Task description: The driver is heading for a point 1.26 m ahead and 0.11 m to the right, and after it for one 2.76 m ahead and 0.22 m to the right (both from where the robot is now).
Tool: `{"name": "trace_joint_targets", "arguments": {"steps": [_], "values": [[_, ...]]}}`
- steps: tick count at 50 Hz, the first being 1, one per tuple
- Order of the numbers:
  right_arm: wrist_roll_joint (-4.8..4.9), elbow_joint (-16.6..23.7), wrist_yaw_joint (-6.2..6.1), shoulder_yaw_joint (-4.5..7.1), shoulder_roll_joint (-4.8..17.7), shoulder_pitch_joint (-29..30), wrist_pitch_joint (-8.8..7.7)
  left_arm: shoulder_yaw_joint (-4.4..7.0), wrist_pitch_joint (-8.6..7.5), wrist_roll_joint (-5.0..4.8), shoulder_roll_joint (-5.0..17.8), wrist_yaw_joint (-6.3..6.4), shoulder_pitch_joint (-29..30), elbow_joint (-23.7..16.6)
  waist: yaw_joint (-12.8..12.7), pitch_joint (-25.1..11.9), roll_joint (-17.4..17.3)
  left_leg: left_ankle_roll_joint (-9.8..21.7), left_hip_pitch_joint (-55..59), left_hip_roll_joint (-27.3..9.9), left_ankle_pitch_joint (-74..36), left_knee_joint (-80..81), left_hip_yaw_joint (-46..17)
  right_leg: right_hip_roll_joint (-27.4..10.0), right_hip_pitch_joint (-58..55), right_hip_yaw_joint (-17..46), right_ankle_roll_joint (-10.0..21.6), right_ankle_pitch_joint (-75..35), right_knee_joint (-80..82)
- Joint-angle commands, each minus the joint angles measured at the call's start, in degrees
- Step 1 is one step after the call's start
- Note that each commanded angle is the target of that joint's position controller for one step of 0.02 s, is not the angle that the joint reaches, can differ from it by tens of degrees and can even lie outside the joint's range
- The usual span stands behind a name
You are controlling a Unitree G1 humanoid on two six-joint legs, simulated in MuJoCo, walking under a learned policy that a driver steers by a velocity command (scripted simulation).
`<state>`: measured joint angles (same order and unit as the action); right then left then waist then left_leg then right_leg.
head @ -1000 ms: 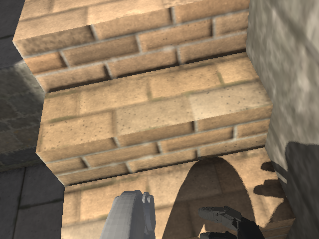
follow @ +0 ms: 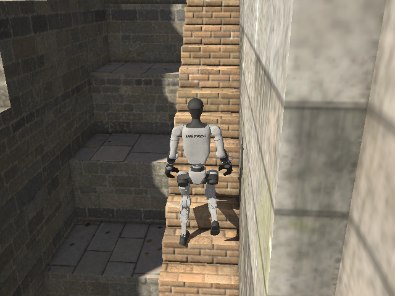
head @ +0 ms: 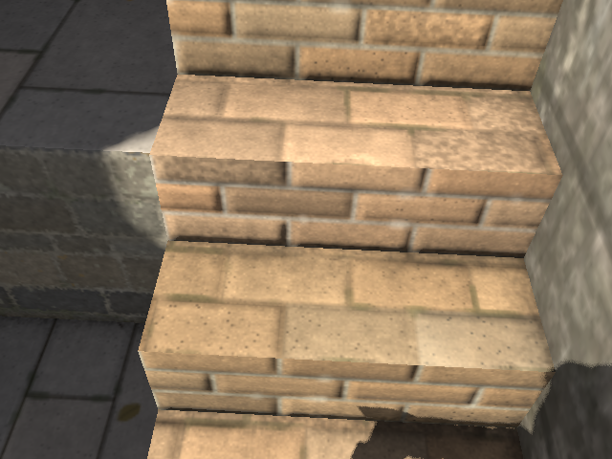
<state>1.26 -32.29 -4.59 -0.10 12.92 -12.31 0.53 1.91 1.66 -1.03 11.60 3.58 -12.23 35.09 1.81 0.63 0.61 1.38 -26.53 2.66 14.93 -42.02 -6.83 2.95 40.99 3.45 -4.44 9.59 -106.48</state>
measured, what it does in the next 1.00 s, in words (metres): goes down, backwards: right foot 0.20 m lower, then left foot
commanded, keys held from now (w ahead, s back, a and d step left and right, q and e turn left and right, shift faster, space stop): w+q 0.18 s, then w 0.60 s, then w+e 0.22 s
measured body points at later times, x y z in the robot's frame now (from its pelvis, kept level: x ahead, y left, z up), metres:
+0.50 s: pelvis -0.06 -0.14 -0.21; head -0.08 -0.19 +0.24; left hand -0.09 +0.10 -0.32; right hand +0.18 -0.27 -0.28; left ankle -0.05 +0.05 -0.62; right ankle -0.20 -0.30 -0.91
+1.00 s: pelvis -0.01 +0.00 -0.17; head +0.00 +0.03 +0.28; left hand +0.09 +0.26 -0.27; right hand +0.16 -0.20 -0.28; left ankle -0.10 +0.10 -0.92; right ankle +0.06 -0.12 -0.49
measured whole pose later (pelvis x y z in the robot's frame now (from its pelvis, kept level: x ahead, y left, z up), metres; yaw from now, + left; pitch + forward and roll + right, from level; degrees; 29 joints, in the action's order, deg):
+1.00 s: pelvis -0.01 +0.00 -0.17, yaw +14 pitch -2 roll -5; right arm -3.6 -44.8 3.2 1.2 12.6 -12.6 0.9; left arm -0.8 -1.7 -6.3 11.6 -0.4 -10.2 37.2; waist -1.0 3.7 -2.8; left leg -1.5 -1.7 -9.7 20.0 -22.6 9.3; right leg 5.4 70.3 -0.9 0.0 35.5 -140.6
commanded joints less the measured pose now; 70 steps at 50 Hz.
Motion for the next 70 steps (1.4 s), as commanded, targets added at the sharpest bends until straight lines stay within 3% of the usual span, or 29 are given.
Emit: {"name": "trace_joint_targets", "arguments": {"steps": [1,12,14,15,17,18,21,22,23,25,26,28,31,33,36,39,42,45,48,51,53,55,57,58,59,60,62,66,70], "values": [[-0.26,9.08,-0.42,1.07,6.58,7.98,-1.68,2.12,-0.67,-1.24,5.61,-0.12,-3.16,-3.98,-3.44,-2.67,-9.70,12.54,1.68,-13.58,9.00,15.73,-24.45,-1.67,-0.45,4.68,-1.21,-2.85,2.35],[2.00,4.99,-0.19,2.83,4.71,-5.81,-4.80,-1.90,-3.43,0.23,2.26,-3.48,-0.92,-9.65,1.27,-7.79,-13.25,11.40,9.05,-12.73,15.98,10.73,-31.40,-4.70,-0.24,11.08,7.18,17.71,11.58],[4.14,7.96,0.01,3.31,5.83,9.44,-4.35,-2.64,-3.23,1.77,2.88,-2.89,-7.71,-8.26,-6.67,-7.08,-9.92,4.98,-9.10,-6.13,9.01,8.98,-19.22,-7.28,-19.61,8.43,8.09,16.67,32.68],[3.60,8.23,0.63,3.83,6.23,18.55,-2.62,-2.24,-1.90,2.42,3.13,-3.67,-24.48,-1.72,-17.56,-4.07,-6.47,-0.35,-22.14,-0.69,10.68,0.07,-7.67,-10.49,-34.27,2.36,9.90,-2.33,59.64],[0.28,6.74,3.22,1.68,-3.52,13.52,-0.98,-1.88,-2.42,3.25,1.06,-6.96,-21.38,4.69,-12.59,2.23,10.57,-3.26,-26.36,8.32,20.51,-35.84,3.81,-11.50,-32.72,-3.81,12.56,-33.41,80.10],[-2.24,10.93,3.94,0.74,-5.75,21.87,-2.03,-1.18,-3.61,1.71,1.61,-7.54,-20.84,5.32,-14.79,-0.97,2.97,-2.24,-37.13,9.51,24.78,-50.11,-6.37,-12.06,-40.19,-0.30,12.69,-28.19,65.92],[1.11,7.11,5.76,-2.01,-11.52,1.53,-0.52,-5.34,-1.31,3.72,2.11,-4.46,-2.66,-0.78,2.38,1.15,-0.57,-10.54,-39.77,13.64,26.61,-95.51,-3.60,-16.66,-25.62,-2.66,3.54,-60.28,73.96],[1.72,7.28,6.59,-0.68,-5.25,-9.60,-1.35,-1.48,-1.71,1.87,12.31,-2.21,-6.50,0.67,7.71,-3.09,6.12,-11.67,-34.48,3.17,25.01,-85.83,-3.94,-26.22,-26.66,3.43,7.56,-62.28,79.11],[0.77,7.74,7.45,0.98,-1.50,-9.03,-1.56,2.41,-2.18,0.29,19.22,-0.46,-10.18,2.22,6.69,-1.17,18.24,-10.26,-45.81,-4.28,12.57,-86.44,-9.93,-34.30,-36.45,9.79,9.87,-48.34,78.44],[0.16,7.29,7.66,0.80,0.17,7.77,-0.08,1.92,-2.34,3.99,14.86,1.79,-15.66,1.92,-3.54,0.20,3.26,-8.79,-55.16,-2.02,18.30,-89.73,-11.09,-34.09,-51.80,4.73,12.44,-54.55,79.94],[0.41,10.52,6.62,0.19,-0.07,16.38,2.16,1.92,-2.60,5.30,16.82,2.28,-13.10,0.54,-4.13,6.08,4.10,-11.36,-60.18,0.17,23.45,-97.40,-9.53,-37.10,-52.63,5.27,12.14,-76.44,83.06],[0.99,10.45,6.48,-0.01,1.18,12.00,5.04,2.72,-4.72,4.06,17.53,3.93,-9.68,-1.05,-1.66,8.77,10.36,-11.99,-48.74,-9.52,12.08,-86.91,-14.83,-43.75,-37.84,8.84,15.48,-52.07,86.10],[1.59,11.38,8.01,-0.05,0.57,15.48,4.64,1.27,-2.42,2.41,13.28,3.29,-1.06,-5.22,-0.01,18.54,11.72,-10.54,-26.14,-11.31,5.86,-45.99,-2.12,-29.03,-22.32,-8.07,9.62,-39.04,93.32],[1.65,10.60,8.55,-0.11,-0.68,15.67,3.08,2.71,-1.82,0.35,18.27,3.58,-0.94,-4.71,0.97,16.63,13.35,-4.83,-6.66,-6.69,10.55,-20.21,10.66,-23.70,-25.18,-14.98,8.31,-75.95,92.21],[-0.74,4.92,9.56,3.94,4.75,8.95,-1.57,2.17,-1.43,-0.02,15.00,2.21,-14.14,2.53,-2.59,5.37,15.98,1.97,11.25,1.30,-2.97,13.13,13.32,-16.39,-36.08,-9.11,10.11,-105.12,64.75],[-1.67,-2.98,8.64,4.61,3.59,-2.27,0.72,-0.35,-4.66,-3.29,6.97,-0.42,-4.24,2.64,2.68,4.09,-1.12,5.25,24.97,-5.92,-40.77,38.80,7.93,-5.99,-20.52,-9.97,8.01,-8.01,48.30],[-8.97,-4.36,8.87,2.55,4.62,-1.68,-1.81,-0.75,-5.36,-1.71,0.89,-2.97,-4.03,2.36,-0.83,-9.06,-12.14,9.84,42.59,-23.23,-92.06,12.67,6.04,4.56,12.10,-1.93,3.22,33.60,-20.06],[-3.92,-12.26,7.90,3.42,3.83,-9.39,-2.56,-3.21,-4.57,-6.47,-3.79,-4.36,-0.26,0.73,1.88,-9.49,-13.52,9.07,46.67,-26.13,-51.51,14.25,4.87,0.25,33.79,2.54,6.84,36.88,-38.69],[-3.90,-9.49,7.94,2.63,5.00,-1.09,0.15,-3.61,-4.05,-5.77,-1.25,-5.50,0.24,-1.10,-3.16,-6.63,-5.00,6.71,34.76,-23.91,-19.95,18.55,12.99,0.60,36.97,-0.78,5.10,29.12,-38.16],[-6.84,-7.08,7.03,3.85,14.11,14.00,-0.37,-3.04,-1.22,-3.67,0.55,0.13,-2.74,-4.32,-12.76,0.32,-18.26,6.61,-0.44,-27.94,-0.87,44.20,18.51,-1.66,9.18,-8.67,-0.12,13.53,-35.69],[-4.91,-9.19,6.84,1.72,7.97,17.17,-0.06,-0.49,0.05,-2.79,5.84,1.81,-2.96,-2.51,-13.42,9.07,-13.15,4.48,4.37,-20.25,-29.25,37.00,27.60,-0.03,13.71,-10.31,2.01,13.62,-31.60],[-2.97,-8.26,4.53,2.62,15.09,19.95,-2.20,-0.26,-0.97,-0.36,6.14,1.33,-11.38,-1.82,-20.46,-2.02,-14.07,4.06,14.28,-19.09,-103.37,33.89,30.93,0.05,-7.45,-13.67,7.96,13.86,1.09],[-3.19,-6.20,3.53,2.27,16.40,20.40,-2.70,-0.56,-0.95,0.64,5.62,-0.73,-16.16,1.39,-20.73,-6.96,-21.43,5.39,35.42,-23.66,-132.58,26.22,23.87,0.53,-7.27,-10.77,10.27,24.17,18.88],[-1.87,-5.18,2.34,2.22,12.53,15.51,-2.28,-0.66,-1.41,0.51,5.96,-1.60,-12.06,2.26,-13.56,-3.20,-17.66,4.28,38.92,-21.31,-135.81,18.64,20.94,3.75,-1.11,-10.16,12.77,29.34,29.18],[-0.58,-4.22,0.59,2.26,9.29,7.05,-2.49,0.27,-2.04,1.50,8.94,-2.77,-5.94,2.71,-7.62,-2.48,-7.27,2.27,34.14,-18.34,-130.44,14.06,19.14,7.22,-3.93,-7.86,15.54,23.34,33.76],[-0.57,-3.75,1.17,2.12,12.69,10.10,-3.48,1.24,-0.83,3.08,10.29,-3.45,-13.36,3.92,-13.98,-11.78,-4.51,2.65,28.66,-20.09,-107.75,9.11,17.87,3.36,-20.96,-1.84,14.95,9.09,43.50],[2.30,-0.48,4.04,-1.58,-0.68,13.06,-5.79,1.39,-0.53,7.13,8.44,-3.99,-5.30,5.37,-5.45,-11.24,12.94,-2.29,23.42,-4.75,-19.55,-20.22,14.73,1.85,-15.16,16.24,17.63,6.33,64.60],[-1.21,-2.60,8.83,-1.05,-3.43,5.36,-6.72,-0.30,-2.95,-1.72,2.08,-5.09,-2.01,7.14,2.06,-5.00,0.34,-0.70,15.68,2.19,7.22,-39.33,6.65,2.50,4.17,13.09,19.04,11.89,62.73],[-3.53,-2.43,4.99,-0.63,-2.62,3.80,-4.66,1.49,-0.30,-2.31,3.18,-1.87,4.72,-0.15,0.63,7.74,-0.58,2.96,27.45,-6.56,-9.12,29.62,8.65,7.47,13.93,9.54,8.26,18.28,55.26]]}}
